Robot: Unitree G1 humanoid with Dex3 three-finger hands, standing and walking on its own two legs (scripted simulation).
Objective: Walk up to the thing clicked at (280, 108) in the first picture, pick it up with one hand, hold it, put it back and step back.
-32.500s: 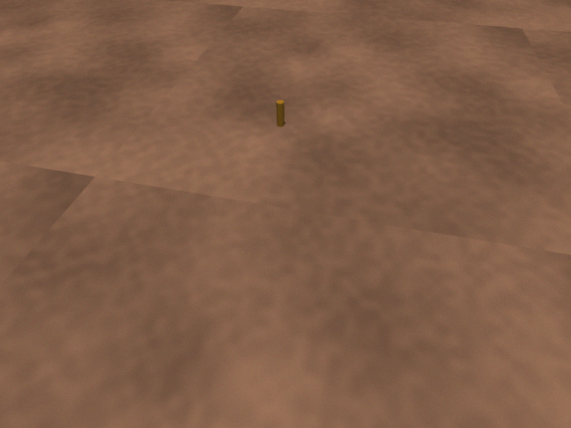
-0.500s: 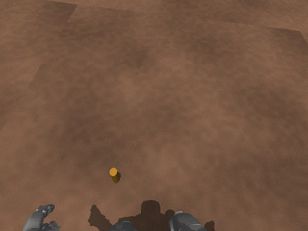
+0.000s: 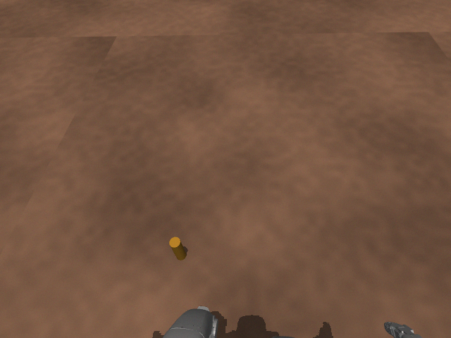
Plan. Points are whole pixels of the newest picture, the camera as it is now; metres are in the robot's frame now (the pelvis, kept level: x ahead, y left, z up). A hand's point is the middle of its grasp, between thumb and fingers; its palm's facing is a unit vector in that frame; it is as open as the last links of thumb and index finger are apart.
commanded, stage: step back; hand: left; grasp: from the side
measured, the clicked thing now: (178, 249) +0.51 +0.27 -0.68
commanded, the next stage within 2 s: none
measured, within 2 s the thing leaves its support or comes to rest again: neither
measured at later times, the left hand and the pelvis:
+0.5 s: hand out of the picture -0.05 +0.28 -0.15, palm faces +0.10 -0.93 -0.34, open 7.4 cm; pelvis -0.14 +0.01 +0.01, yaw +5 degrees
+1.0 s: hand out of the picture -0.20 +0.26 -0.14, palm faces +0.09 -0.90 -0.42, open 7.4 cm; pelvis -0.31 -0.03 -0.01, yaw +7 degrees
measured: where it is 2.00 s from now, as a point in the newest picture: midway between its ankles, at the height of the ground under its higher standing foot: outside the picture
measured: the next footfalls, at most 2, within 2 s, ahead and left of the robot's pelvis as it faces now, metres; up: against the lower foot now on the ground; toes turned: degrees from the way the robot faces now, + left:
left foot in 0.26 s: -0.07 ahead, +0.12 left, +0.00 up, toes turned +4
right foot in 0.66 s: -0.18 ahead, -0.15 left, +0.00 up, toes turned +5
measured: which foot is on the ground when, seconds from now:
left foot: up 0.00-0.24, down 0.26-0.70, up 0.72-0.98, down 1.00-1.00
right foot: down 0.00-0.28, up 0.30-0.64, down 0.66-1.00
